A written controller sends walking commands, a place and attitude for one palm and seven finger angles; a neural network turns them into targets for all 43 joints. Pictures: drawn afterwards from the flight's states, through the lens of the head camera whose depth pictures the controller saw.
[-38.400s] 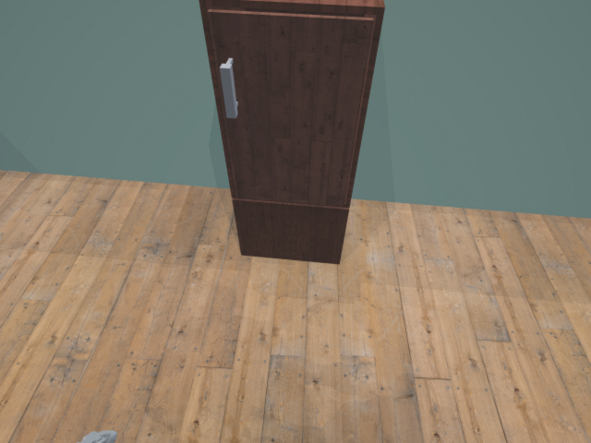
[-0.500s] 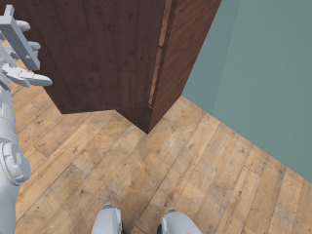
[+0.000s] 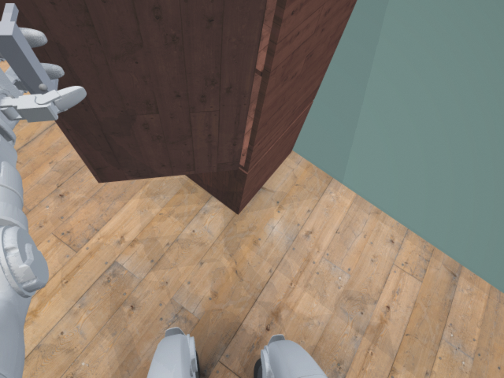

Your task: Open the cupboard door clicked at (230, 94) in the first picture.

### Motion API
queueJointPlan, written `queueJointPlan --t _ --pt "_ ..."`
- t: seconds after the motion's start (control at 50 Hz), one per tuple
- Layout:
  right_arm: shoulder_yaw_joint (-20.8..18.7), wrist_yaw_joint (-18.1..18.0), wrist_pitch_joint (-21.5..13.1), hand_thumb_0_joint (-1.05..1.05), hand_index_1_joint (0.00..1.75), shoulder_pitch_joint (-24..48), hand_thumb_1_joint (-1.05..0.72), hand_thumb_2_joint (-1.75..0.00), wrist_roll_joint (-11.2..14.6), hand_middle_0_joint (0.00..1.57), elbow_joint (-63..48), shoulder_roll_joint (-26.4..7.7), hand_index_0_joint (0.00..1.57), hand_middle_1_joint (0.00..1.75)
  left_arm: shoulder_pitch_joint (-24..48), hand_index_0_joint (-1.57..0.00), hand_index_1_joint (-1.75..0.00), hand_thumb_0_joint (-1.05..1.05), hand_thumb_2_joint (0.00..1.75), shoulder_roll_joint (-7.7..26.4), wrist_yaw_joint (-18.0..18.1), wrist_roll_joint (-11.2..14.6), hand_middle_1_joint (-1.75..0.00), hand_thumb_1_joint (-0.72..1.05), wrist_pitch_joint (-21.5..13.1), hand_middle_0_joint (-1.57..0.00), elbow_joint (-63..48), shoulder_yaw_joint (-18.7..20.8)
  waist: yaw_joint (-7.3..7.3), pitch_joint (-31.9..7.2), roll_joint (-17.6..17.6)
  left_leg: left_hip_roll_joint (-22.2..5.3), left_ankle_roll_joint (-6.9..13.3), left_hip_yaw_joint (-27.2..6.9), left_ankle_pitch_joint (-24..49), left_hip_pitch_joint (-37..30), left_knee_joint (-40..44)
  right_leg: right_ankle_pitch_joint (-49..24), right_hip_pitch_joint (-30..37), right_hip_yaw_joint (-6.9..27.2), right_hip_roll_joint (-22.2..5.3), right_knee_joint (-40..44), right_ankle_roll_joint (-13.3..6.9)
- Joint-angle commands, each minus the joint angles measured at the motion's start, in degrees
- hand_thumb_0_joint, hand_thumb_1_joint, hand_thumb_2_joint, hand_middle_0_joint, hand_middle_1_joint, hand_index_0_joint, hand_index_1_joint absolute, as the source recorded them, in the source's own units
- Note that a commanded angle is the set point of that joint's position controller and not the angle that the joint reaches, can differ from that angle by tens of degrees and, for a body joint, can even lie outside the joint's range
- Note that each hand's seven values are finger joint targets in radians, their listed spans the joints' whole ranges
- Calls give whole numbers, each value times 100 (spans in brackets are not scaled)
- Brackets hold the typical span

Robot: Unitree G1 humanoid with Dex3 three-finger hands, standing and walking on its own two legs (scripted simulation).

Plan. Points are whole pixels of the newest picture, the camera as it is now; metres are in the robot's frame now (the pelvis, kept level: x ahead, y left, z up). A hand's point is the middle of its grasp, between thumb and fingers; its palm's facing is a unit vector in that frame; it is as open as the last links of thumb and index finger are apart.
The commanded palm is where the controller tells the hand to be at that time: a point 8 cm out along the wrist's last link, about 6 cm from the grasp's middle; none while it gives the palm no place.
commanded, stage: close the thumb around the handle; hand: left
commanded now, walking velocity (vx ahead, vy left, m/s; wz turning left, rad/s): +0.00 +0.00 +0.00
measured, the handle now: (33, 61) +0.57 +0.28 +0.10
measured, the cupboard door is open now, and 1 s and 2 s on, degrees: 47 66 92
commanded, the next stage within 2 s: pull the door open along its arc in 0.34 s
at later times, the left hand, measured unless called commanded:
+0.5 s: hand (43, 89) +0.51 +0.25 +0.10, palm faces +0.08 -1.00 +0.00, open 6.0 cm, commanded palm +0.49 +0.29 +0.09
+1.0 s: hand (66, 150) +0.41 +0.21 +0.10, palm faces +0.21 -0.98 +0.07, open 6.5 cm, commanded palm +0.35 +0.27 +0.09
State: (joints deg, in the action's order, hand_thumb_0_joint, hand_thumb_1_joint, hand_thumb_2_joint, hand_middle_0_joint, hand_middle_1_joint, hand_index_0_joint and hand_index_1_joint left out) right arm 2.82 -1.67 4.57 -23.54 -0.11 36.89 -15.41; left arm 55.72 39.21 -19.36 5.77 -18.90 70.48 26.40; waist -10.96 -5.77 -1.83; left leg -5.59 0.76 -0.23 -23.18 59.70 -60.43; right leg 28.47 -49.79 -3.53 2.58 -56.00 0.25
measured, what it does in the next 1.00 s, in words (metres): stands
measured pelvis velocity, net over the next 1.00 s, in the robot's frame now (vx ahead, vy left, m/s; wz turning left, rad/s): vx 0.02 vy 0.00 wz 0.00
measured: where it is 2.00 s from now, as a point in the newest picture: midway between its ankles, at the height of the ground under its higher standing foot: outside the picture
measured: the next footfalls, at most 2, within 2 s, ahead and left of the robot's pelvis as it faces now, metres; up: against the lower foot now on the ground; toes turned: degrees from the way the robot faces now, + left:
none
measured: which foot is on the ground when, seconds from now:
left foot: down 0.00-1.00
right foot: down 0.00-1.00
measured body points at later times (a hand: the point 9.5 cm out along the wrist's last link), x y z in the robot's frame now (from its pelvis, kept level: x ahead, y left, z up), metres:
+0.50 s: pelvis +0.00 +0.00 +0.00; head +0.13 +0.03 +0.43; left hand +0.50 +0.31 +0.10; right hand +0.00 -0.27 -0.10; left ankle +0.04 +0.11 -0.67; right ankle -0.02 -0.13 -0.67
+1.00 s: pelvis +0.02 +0.00 +0.02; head +0.09 +0.00 +0.47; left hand +0.40 +0.26 +0.10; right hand +0.11 -0.26 -0.09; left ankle +0.04 +0.11 -0.67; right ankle -0.02 -0.13 -0.67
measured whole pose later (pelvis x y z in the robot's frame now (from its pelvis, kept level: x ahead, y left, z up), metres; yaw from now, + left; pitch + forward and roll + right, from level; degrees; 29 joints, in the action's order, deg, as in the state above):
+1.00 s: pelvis +0.02 +0.00 +0.02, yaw +0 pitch +16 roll -2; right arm 0.1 0.9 4.0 -18.9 1.1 31.4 -13.9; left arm 18.5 14.8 -4.3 13.3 -15.8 29.7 19.8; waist -4.2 -9.0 -2.0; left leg -4.6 0.5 3.3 -23.3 45.9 -53.3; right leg 28.7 -38.1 -0.3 1.4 -51.0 0.4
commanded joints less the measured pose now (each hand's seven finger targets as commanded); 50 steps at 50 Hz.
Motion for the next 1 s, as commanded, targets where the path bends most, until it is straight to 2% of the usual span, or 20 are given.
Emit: queueJointPlan --t 0.0,0.02,0.08,0.12,0.26,0.28,0.38,0.42,0.44,0.46,0.6,0.64,0.68,0.82,0.84,0.86,0.88,0.9,0.96,0.98 --pt "-448 -73 -72 0 30 -1019 -90 -90 -6 20 -196 -1167 20 30 2530 -38 -131 0 76 1363 16 80 -131 56 -430 -38 -1230 29 -71 -2663 -1049 209 100 -420 2109 -3481 478 -1799 -229 71 227 746 -99" --pt "-447 -76 -82 0 30 -1014 -90 -90 -16 20 -177 -1163 20 30 2657 -38 -132 0 78 1340 21 80 -132 62 -433 -38 -1290 -8 -93 -2653 -1128 201 91 -432 2081 -3498 484 -1759 -261 61 220 747 -99" --pt "-465 -62 -81 0 30 -1078 -90 -90 -38 20 -191 -1174 20 30 2441 -39 -134 0 85 1496 28 107 -134 79 -491 -39 -1459 187 42 -2977 -1140 217 93 -430 2397 -3667 473 -2006 -30 66 240 700 -132" --pt "-462 -34 -71 0 30 -1007 -90 -90 -23 20 -193 -1130 20 30 2384 -40 -135 0 90 1215 -1 113 -135 90 -477 -40 -1416 -13 2 -2857 -1166 227 83 -402 2380 -3651 467 -2031 -80 54 238 732 -113" --pt "-463 -37 -57 0 30 -963 -90 -90 -11 20 -198 -1156 20 30 2381 -40 -135 0 90 1291 30 148 -135 90 -491 -40 -1435 52 -10 -2693 -1011 242 102 -390 2206 -3513 518 -1970 -1 72 238 782 -107" --pt "-463 -50 -61 0 30 -987 -90 -90 -23 20 -180 -1159 20 30 2433 -40 -135 0 90 1420 42 143 -135 90 -543 -40 -1499 158 27 -2759 -1068 240 97 -398 2310 -3552 498 -2041 44 81 237 737 -131" --pt "-457 -47 -61 0 30 -976 -90 -90 -22 20 -184 -1139 20 30 2468 -40 -135 0 90 1206 46 151 -135 90 -565 -40 -1443 1 -24 -2661 -1041 237 95 -421 2310 -3604 512 -1988 -58 62 238 748 -128" --pt "-473 -56 -51 0 30 -945 -90 -90 -19 20 -186 -1158 20 30 2402 -40 -135 0 90 1392 46 106 -135 90 -569 -40 -1445 122 27 -2823 -1102 230 79 -408 2317 -3618 487 -2011 -26 77 221 728 -116" --pt "-458 -70 -35 0 30 -948 -90 -90 1 20 -187 -1179 20 30 2360 -40 -135 0 90 1594 50 77 -135 90 -544 -40 -1277 236 26 -2692 -1021 234 91 -391 2260 -3506 494 -1994 -6 99 224 754 -112" --pt "-452 -67 -30 0 30 -929 -90 -90 -5 20 -229 -1162 20 30 2268 -40 -135 0 90 1543 27 84 -135 90 -546 -40 -1376 199 70 -2739 -1087 247 91 -368 2284 -3501 509 -2048 81 99 223 743 -109" --pt "-505 -18 40 0 30 -770 -90 -90 45 20 -473 -1124 20 30 1026 -40 -135 0 90 1264 -159 322 -135 90 -522 -40 -1723 271 378 -2962 -817 295 105 -227 2562 -3476 584 -2539 631 86 232 695 -102" --pt "-518 11 56 0 30 -674 -90 -90 76 20 -576 -1092 20 30 609 -40 -135 0 90 1082 -197 440 -135 90 -469 -40 -1874 246 441 -2814 -632 327 127 -144 2414 -3351 639 -2581 807 90 239 762 -82" --pt "-539 23 63 0 30 -608 -90 -90 98 20 -678 -1074 20 30 204 -40 -135 0 90 982 -207 550 -135 90 -488 -40 -2276 281 564 -2887 -679 350 125 -129 2590 -3442 696 -2733 984 85 247 744 -121" --pt "-600 118 -10 0 30 -127 -90 -90 225 20 -1096 -930 20 30 -1928 -40 -135 0 90 187 -126 941 -135 90 -278 -40 -3623 102 862 -2505 -370 400 136 48 2708 -3414 969 -3180 1537 73 206 859 -88" --pt "-596 125 -80 0 30 14 -90 -90 195 20 -1143 -780 20 30 -2056 -40 -135 0 90 16 437 1200 -135 90 -209 -40 -4036 565 1232 -2456 -329 424 88 81 2694 -3231 1048 -3117 1680 28 182 900 -69" --pt "-588 157 -158 0 30 109 -90 -90 187 20 -1213 -745 20 30 -2508 -40 -135 0 90 -403 800 1203 -135 90 -102 -40 -4201 342 1174 -2328 -313 445 72 119 2601 -3195 1106 -3092 1737 8 177 898 -47" --pt "-578 179 -232 0 30 156 -90 -90 158 20 -1215 -684 20 30 -2762 -40 -135 0 90 -526 1286 1224 -135 90 -51 -40 -4464 551 1308 -2156 -162 451 55 100 2654 -3050 1124 -3103 1807 -35 171 882 -62" --pt "-587 214 -270 0 30 224 -90 -90 155 20 -1215 -662 20 30 -3108 -40 -135 0 90 -860 1647 1130 -135 90 15 -40 -4654 363 1257 -2083 -98 441 20 124 2662 -3075 1192 -3130 1819 -41 158 873 -42" --pt "-594 276 -331 0 30 374 -90 -90 72 20 -1188 -588 20 30 -3483 -40 -135 0 90 -1376 2569 789 -135 90 90 -40 -5374 129 1233 -1999 -47 457 -27 156 2521 -3118 1253 -3055 1885 -35 123 890 -37" --pt "-581 283 -342 0 30 405 -90 -90 11 20 -1180 -581 20 30 -3557 -40 -135 0 90 -1395 2881 625 -135 90 82 -40 -5533 120 1247 -1964 135 467 -12 134 2476 -3068 1243 -3039 1962 -28 121 880 -48"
